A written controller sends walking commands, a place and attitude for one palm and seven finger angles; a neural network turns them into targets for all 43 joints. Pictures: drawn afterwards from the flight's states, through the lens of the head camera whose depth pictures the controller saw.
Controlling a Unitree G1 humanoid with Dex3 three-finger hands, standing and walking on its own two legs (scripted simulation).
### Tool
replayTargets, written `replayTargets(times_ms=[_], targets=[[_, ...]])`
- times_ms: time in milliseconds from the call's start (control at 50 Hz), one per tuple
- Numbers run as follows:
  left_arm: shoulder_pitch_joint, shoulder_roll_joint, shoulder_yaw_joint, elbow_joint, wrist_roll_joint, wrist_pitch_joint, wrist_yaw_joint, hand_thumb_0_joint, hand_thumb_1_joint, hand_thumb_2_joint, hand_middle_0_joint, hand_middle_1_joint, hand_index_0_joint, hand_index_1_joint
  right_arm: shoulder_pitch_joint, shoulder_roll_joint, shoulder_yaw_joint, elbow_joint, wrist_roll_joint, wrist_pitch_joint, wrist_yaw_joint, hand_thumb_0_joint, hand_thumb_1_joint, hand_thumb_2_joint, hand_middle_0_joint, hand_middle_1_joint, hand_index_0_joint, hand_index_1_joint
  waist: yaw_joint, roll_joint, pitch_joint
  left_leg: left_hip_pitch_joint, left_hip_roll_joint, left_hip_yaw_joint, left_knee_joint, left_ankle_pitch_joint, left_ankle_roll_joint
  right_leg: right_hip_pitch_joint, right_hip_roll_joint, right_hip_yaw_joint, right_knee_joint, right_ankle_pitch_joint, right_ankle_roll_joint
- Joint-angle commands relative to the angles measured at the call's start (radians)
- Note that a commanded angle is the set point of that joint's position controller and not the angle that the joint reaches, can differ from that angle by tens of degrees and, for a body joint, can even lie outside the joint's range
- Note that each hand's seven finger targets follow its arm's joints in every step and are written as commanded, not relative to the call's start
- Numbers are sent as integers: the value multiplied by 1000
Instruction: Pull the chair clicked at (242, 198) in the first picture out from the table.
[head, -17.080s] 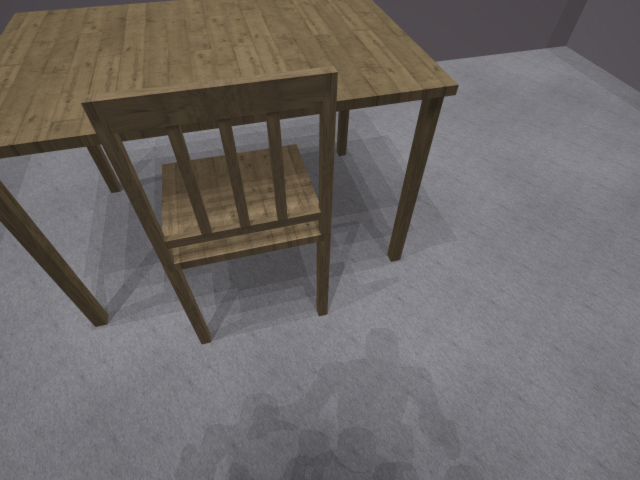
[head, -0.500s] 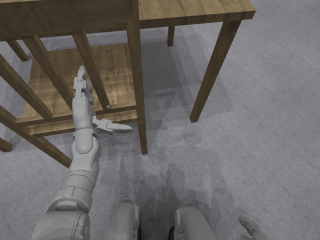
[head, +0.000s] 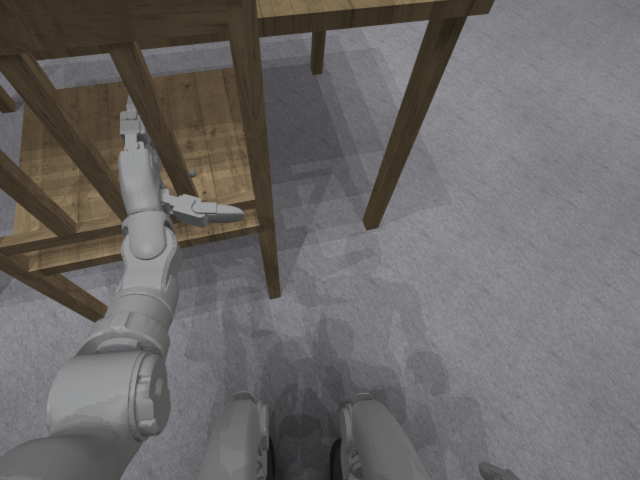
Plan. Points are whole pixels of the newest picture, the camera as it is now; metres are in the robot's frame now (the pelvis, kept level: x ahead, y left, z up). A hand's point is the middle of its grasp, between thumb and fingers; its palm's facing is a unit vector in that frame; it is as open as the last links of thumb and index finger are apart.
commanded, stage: push the fingers through the gap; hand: left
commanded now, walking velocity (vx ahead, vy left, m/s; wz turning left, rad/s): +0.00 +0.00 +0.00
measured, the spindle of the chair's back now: (86, 156) +0.51 +0.27 +0.04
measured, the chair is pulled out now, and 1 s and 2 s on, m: -0.01 -0.01 0.01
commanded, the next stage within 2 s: hook a spindle and tug to test in 0.54 s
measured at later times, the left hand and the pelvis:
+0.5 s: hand (191, 160) +0.50 +0.14 +0.04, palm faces +0.19 -0.98 -0.03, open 17.0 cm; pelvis +0.01 +0.00 +0.00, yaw -1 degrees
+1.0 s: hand (190, 162) +0.50 +0.15 +0.04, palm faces +0.21 -0.98 -0.02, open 15.5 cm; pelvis +0.01 +0.00 +0.00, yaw -1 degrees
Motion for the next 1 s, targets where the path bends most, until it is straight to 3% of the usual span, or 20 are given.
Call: replayTargets(times_ms=[0,40,60,100,180,240,260,320,380,420,500,560,620,640,700,720,800,860,920,980], targets=[[-474,152,23,-264,-34,-80,-27,0,-500,300,-60,-80,-60,-80,136,-167,-56,-75,0,-20,-10,0,-900,-900,200,300,200,300,-30,65,-566,473,-22,-66,-140,285,-17,178,26,53,-186,315,11],[-490,145,18,-274,-41,-96,-31,0,-500,300,-60,-80,-60,-80,143,-165,-59,-62,-2,-22,-5,0,-900,-900,200,300,200,300,-32,100,-580,513,-17,-71,-131,324,-23,155,30,48,-180,332,11],[-486,137,9,-262,-36,-98,-32,0,-500,300,-60,-80,-60,-80,147,-164,-60,-58,-3,-20,-1,0,-900,-900,200,300,200,300,-36,86,-570,507,-16,-70,-126,323,-22,154,32,48,-184,330,12],[-471,182,40,-204,-15,-92,-28,0,-500,300,-60,-80,-60,-80,164,-171,-60,-48,-6,-14,0,0,-900,-900,200,300,200,300,-43,58,-540,472,-16,-68,-122,313,-16,156,33,51,-183,332,14],[-388,196,63,-120,4,-50,-26,0,-500,300,-60,-80,-60,-80,160,-167,-50,-62,-3,10,6,0,-900,-900,200,300,200,300,-27,33,-468,372,-23,-46,-130,254,-7,194,28,63,-201,317,15],[-402,209,76,-178,-9,-57,-35,0,-500,300,-60,-80,-60,-80,159,-166,-52,-77,0,18,3,0,-900,-900,200,300,200,300,-19,46,-506,398,-22,-44,-132,285,-8,218,28,67,-199,349,14],[-426,176,49,-202,-20,-63,-40,0,-500,300,-60,-80,-60,-80,155,-160,-50,-81,1,17,4,0,-900,-900,200,300,200,300,-31,40,-516,403,-23,-42,-128,287,-6,227,31,70,-204,356,17],[-443,201,68,-229,-33,-86,-43,0,-500,300,-60,-80,-60,-80,157,-162,-53,-71,0,9,5,0,-900,-900,200,300,200,300,-31,57,-521,413,-20,-46,-123,287,-8,220,34,71,-200,351,17],[-444,197,52,-215,-16,-92,-44,0,-500,300,-60,-80,-60,-80,160,-162,-53,-64,-1,10,5,0,-900,-900,200,300,200,300,-37,62,-492,405,-19,-48,-127,271,-7,205,33,69,-202,335,16],[-438,169,27,-217,-6,-89,-43,0,-500,300,-60,-80,-60,-80,164,-164,-57,-63,0,11,8,0,-900,-900,200,300,200,300,-35,104,-510,456,-16,-55,-131,286,-13,163,33,59,-197,325,13],[-412,209,70,-149,-15,-56,-40,0,-500,300,-60,-80,-60,-80,171,-171,-51,-63,-1,21,2,0,-900,-900,200,300,200,300,-39,26,-464,383,-21,-49,-133,248,-5,202,32,65,-208,315,17],[-413,193,61,-205,-22,-63,-39,0,-500,300,-60,-80,-60,-80,157,-161,-49,-80,1,23,4,0,-900,-900,200,300,200,300,-21,74,-516,409,-24,-42,-130,287,-9,220,29,69,-201,351,15],[-421,188,52,-227,-15,-78,-35,0,-500,300,-60,-80,-60,-80,165,-164,-52,-73,-1,25,6,0,-900,-900,200,300,200,300,-32,66,-525,448,-16,-53,-127,320,-12,195,32,59,-192,365,15],[-411,160,34,-221,-16,-78,-36,0,-500,300,-78,-135,-78,-135,161,-159,-53,-75,-1,23,9,0,-900,-900,200,300,200,300,-31,77,-523,451,-18,-51,-126,312,-12,191,34,60,-197,355,16],[-414,179,47,-190,-16,-78,-34,0,-500,300,-130,-299,-130,-299,161,-166,-53,-69,0,24,6,0,-900,-900,200,300,200,300,-46,27,-475,413,-18,-50,-130,270,-7,193,35,62,-205,331,18],[-417,186,51,-191,-14,-78,-33,0,-500,300,-148,-354,-148,-354,157,-165,-52,-69,0,24,5,0,-900,-900,200,300,200,300,-40,42,-473,404,-19,-51,-132,256,-8,189,33,63,-205,317,18],[-427,155,30,-241,-19,-86,-34,0,-500,300,-218,-573,-218,-573,159,-165,-56,-76,-1,23,7,0,-900,-900,200,300,200,300,-32,91,-531,483,-17,-57,-135,314,-15,176,34,55,-194,346,12],[-388,148,35,-212,-24,-80,-30,0,-500,300,-271,-738,-271,-738,155,-161,-56,-72,-1,26,8,0,-900,-900,200,300,200,300,-30,48,-506,448,-18,-52,-133,298,-13,192,34,55,-202,343,16],[-421,160,30,-191,-6,-75,-24,0,-500,300,-324,-902,-324,-902,155,-164,-52,-68,-1,28,7,0,-900,-900,200,300,200,300,-39,57,-456,426,-18,-58,-142,253,-13,159,32,52,-203,297,14],[-426,173,35,-180,-2,-75,-22,0,-332,372,-377,-1066,-377,-1066,155,-163,-51,-73,-2,29,5,0,-900,-900,200,300,200,300,-41,26,-469,395,-22,-52,-135,238,-6,190,32,63,-210,299,16]])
